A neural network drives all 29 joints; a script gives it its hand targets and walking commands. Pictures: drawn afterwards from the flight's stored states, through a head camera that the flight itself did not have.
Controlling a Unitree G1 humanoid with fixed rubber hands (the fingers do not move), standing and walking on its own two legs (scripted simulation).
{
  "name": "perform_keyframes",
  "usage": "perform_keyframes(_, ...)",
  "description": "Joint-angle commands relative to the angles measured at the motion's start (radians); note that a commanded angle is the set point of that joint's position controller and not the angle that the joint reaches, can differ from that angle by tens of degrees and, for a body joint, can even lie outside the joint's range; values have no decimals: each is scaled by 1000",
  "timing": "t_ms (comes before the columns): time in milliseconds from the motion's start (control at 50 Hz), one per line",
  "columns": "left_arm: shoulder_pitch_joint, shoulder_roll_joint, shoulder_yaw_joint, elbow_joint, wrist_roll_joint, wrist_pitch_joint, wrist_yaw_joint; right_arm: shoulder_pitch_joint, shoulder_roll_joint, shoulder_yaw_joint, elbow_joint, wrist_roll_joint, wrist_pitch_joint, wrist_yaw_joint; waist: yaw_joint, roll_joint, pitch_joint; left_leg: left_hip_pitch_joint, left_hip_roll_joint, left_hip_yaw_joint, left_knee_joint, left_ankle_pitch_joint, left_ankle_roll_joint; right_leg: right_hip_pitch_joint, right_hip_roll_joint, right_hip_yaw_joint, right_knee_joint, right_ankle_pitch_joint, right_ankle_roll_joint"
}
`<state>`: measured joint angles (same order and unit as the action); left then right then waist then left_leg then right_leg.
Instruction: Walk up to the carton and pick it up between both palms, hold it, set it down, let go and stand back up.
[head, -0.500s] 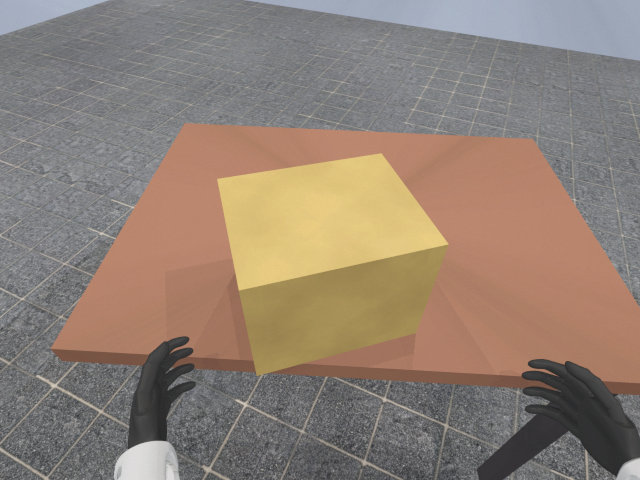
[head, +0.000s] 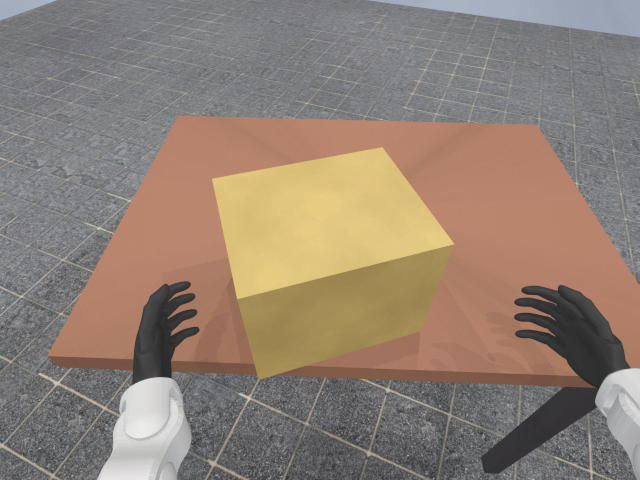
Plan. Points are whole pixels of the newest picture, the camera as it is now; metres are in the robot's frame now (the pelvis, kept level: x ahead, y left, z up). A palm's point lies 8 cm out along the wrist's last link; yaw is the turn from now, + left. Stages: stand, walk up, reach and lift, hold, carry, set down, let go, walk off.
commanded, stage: reach and lift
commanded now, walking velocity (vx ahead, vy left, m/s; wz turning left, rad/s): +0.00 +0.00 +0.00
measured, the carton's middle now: (322, 259) +0.41 +0.06 +0.04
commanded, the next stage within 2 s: none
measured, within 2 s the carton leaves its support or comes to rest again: neither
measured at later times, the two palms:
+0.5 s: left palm (137, 320) +0.24 +0.24 +0.12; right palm (564, 283) +0.34 -0.23 +0.11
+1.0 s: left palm (124, 270) +0.28 +0.25 +0.15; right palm (551, 216) +0.40 -0.21 +0.15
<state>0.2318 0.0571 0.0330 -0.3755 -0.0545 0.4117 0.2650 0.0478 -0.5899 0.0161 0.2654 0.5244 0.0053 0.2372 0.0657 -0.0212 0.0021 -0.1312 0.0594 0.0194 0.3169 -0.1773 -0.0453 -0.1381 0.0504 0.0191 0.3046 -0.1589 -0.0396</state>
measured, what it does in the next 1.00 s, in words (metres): stands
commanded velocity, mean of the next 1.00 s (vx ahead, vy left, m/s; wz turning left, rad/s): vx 0.00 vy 0.00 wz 0.00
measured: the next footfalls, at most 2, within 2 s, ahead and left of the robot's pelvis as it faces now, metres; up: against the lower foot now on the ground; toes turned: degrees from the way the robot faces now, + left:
none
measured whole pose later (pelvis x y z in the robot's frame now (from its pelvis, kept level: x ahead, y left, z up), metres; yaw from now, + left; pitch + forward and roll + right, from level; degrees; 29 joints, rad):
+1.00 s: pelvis -0.01 +0.00 +0.00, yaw +1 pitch +2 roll +0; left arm -0.35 0.13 0.23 -0.18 -0.13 0.80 0.22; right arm -0.63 -0.64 0.10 0.57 0.54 0.33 0.18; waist 0.13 0.01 -0.03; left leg -0.22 0.06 -0.02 0.33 -0.15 -0.05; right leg -0.21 0.06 0.01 0.30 -0.13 -0.04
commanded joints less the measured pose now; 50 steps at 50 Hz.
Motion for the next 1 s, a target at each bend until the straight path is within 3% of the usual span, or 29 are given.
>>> perform_keyframes(0, -38, 18, 58, -203, 27, 8, -16, -122, -268, -85, -142, 19, -19, -27, -2, -34, -162, 160, -47, -1, 19, 429, -4, 54, 21, 15, -52, 286, -53)
perform_keyframes(20, -98, 31, 61, -248, 9, 8, -11, -178, -279, -83, -171, 31, -22, -25, 11, -39, -210, 169, -45, 5, 26, 481, -9, 57, 31, 8, -46, 327, -63)
perform_keyframes(40, -60, 27, 56, -274, -17, 15, -17, -129, -282, -93, -178, 29, -21, -24, -14, -57, -220, 184, -50, 0, 38, 539, -15, 87, 28, 9, -36, 434, -56)
perform_keyframes(140, -173, 78, 105, -298, 11, 39, -18, -252, -257, -88, -250, 36, 1, -48, 4, 2, -231, 136, -65, 3, 27, 443, -6, 91, 9, 35, -39, 362, -61)
perform_keyframes(160, -205, 87, 115, -286, 12, 42, -21, -282, -268, -91, -212, 37, 14, -45, 6, -18, -226, 152, -60, 3, 19, 419, -5, 53, 22, 24, -46, 286, -58)
perform_keyframes(180, -204, 67, 110, -258, 11, 55, -22, -278, -244, -89, -198, 42, 23, -45, 13, 25, -211, 137, -59, 5, 5, 399, -4, 46, 13, 27, -57, 254, -64)
perform_keyframes(200, -253, 67, 103, -247, -32, 60, -31, -330, -240, -100, -241, 27, 35, -51, 14, -30, -239, 117, -57, 2, 4, 361, 4, 52, 10, 35, -53, 247, -57)
perform_keyframes(240, -322, 93, 122, -169, -54, 78, -41, -390, -206, -72, -243, 26, 64, -58, 30, -68, -209, 24, -60, 3, -24, 203, 35, 67, -27, 80, -67, 144, -42)
perform_keyframes(260, -360, 121, 130, -173, -57, 88, -35, -412, -203, -87, -227, 9, 81, -57, 41, -28, -244, 25, -63, 14, -33, 150, 33, 83, -37, 88, -69, 93, -36)
perform_keyframes(280, -394, 113, 131, -132, -69, 96, -34, -456, -208, -93, -193, 9, 94, -53, 45, -75, -206, -17, -59, 7, -49, 87, 41, 72, -25, 84, -69, 22, -34)
perform_keyframes(340, -510, 157, 156, -72, -86, 157, -33, -563, -208, -94, -156, -12, 156, -74, 55, -76, -240, -30, -59, 6, -51, 71, 49, 75, -53, 113, -83, -49, -11)
perform_keyframes(360, -503, 163, 176, -38, -65, 185, -32, -560, -209, -100, -73, -16, 184, -78, 52, -33, -210, -22, -59, 13, -52, 51, 38, 62, -46, 109, -79, -64, -8)
perform_keyframes(400, -588, 139, 181, -56, -77, 218, -24, -650, -187, -85, -83, -10, 217, -78, 64, -58, -246, -44, -51, -3, -50, 34, 36, 81, -52, 105, -83, -97, -6)
perform_keyframes(420, -590, 146, 197, -9, -88, 235, -29, -667, -195, -75, -98, -9, 228, -75, 78, -113, -231, -63, -51, -5, -40, 70, 41, 68, -49, 101, -77, -72, 2)
perform_keyframes(500, -703, 155, 162, -5, -107, 284, -24, -785, -208, -89, 30, -18, 263, -72, 26, -64, -267, -57, -50, -4, -31, 77, 27, 63, -33, 77, -61, -38, -7)
perform_keyframes(540, -722, 163, 185, -11, -95, 292, -23, -820, -210, -84, -8, -26, 267, -75, 50, -82, -286, -68, -52, -8, -23, 92, 32, 99, -42, 86, -53, -26, -2)
perform_keyframes(560, -728, 187, 185, -37, -97, 302, -22, -816, -230, -93, -45, -21, 265, -81, 38, -77, -369, -33, -62, -4, -9, 154, 34, 118, -35, 66, -24, 71, 7)
perform_keyframes(600, -763, 161, 176, 44, -82, 325, -20, -871, -232, -69, 106, -11, 276, -71, 31, -31, -314, -43, -56, -8, -12, 139, 22, 66, -21, 43, -25, 61, -7)
perform_keyframes(640, -747, 159, 189, -10, -58, 338, -28, -866, -248, -69, 93, -12, 280, -74, 32, 5, -344, -12, -52, -5, -6, 207, 10, 87, -8, 39, -16, 104, -14)
perform_keyframes(660, -761, 184, 194, -25, -91, 340, -28, -887, -241, -60, 38, -4, 273, -72, 43, -31, -382, -8, -55, -6, 8, 244, 18, 86, -3, 25, -5, 152, -4)
perform_keyframes(700, -788, 191, 198, -72, -67, 333, -31, -908, -266, -62, 57, 24, 260, -71, 30, 13, -475, 58, -59, 1, 33, 380, -6, 98, 23, 3, 14, 253, -15)
perform_keyframes(720, -753, 167, 175, -51, -67, 346, -29, -889, -279, -56, 138, 32, 271, -63, 28, 57, -435, 86, -57, -6, 40, 419, -20, 83, 19, -8, 7, 265, -24)
perform_keyframes(760, -792, 156, 171, -88, -53, 352, -37, -939, -282, -57, 128, 35, 263, -56, 22, 75, -450, 117, -50, -16, 52, 439, -38, 53, 39, -23, 4, 249, -36)
perform_keyframes(820, -770, 185, 215, -74, -45, 358, -45, -962, -325, -59, 101, 20, 271, -67, 24, -8, -443, 90, -65, -2, 58, 515, -31, 129, 38, -19, 10, 350, -26)
perform_keyframes(840, -775, 162, 186, -43, -39, 363, -42, -960, -302, -44, 184, 40, 278, -60, 19, 41, -395, 92, -61, -6, 47, 470, -34, 82, 32, -21, -5, 294, -31)
perform_keyframes(900, -877, 167, 203, 37, -60, 349, -51, -1076, -286, -13, 166, 25, 269, -41, 63, -12, -394, 24, -51, -12, 19, 323, -7, 50, 26, -7, -16, 169, -34)
perform_keyframes(920, -900, 206, 219, 22, -84, 345, -46, -1117, -274, -4, 92, 31, 268, -48, 84, -47, -469, 6, -51, -5, 31, 325, 4, 80, 20, 10, 2, 211, -22)
perform_keyframes(960, -841, 203, 241, 57, -73, 342, -47, -1079, -266, -3, 100, 17, 262, -57, 94, -48, -484, -4, -60, 7, 26, 372, 5, 145, 27, 7, 20, 304, -16)
perform_keyframes(980, -920, 206, 234, 102, -67, 342, -51, -1128, -267, -1, 168, 15, 266, -57, 78, -31, -458, -54, -68, 10, 19, 345, -1, 139, 19, 8, 21, 286, -20)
